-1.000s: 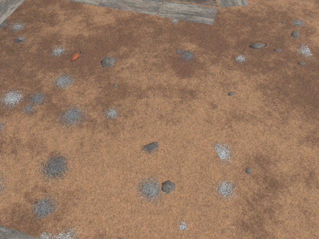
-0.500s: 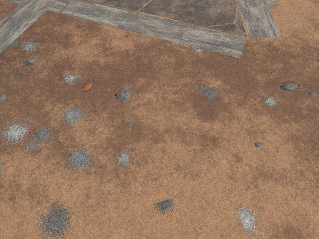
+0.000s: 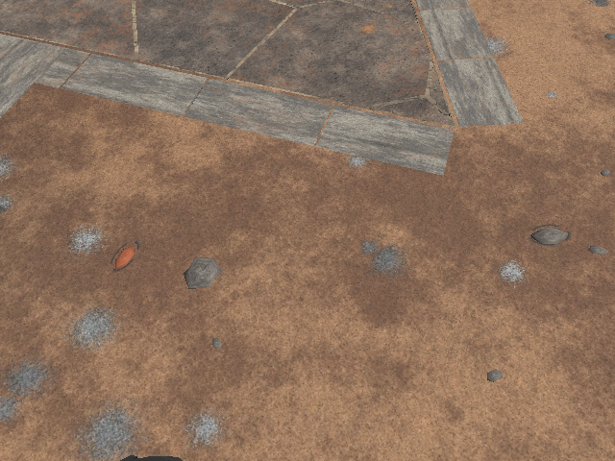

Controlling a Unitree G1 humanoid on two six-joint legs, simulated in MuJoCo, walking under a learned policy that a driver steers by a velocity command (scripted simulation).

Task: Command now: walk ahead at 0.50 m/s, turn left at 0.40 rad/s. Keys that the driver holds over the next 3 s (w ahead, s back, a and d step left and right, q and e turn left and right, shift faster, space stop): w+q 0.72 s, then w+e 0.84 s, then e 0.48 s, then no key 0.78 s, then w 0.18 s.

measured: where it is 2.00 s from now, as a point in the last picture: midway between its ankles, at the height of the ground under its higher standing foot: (186, 262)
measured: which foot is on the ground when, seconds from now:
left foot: down 0.00-0.06, up 0.08-0.58, down 0.60-1.00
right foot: up 0.00-0.02, down 0.04-0.62, up 0.64-1.00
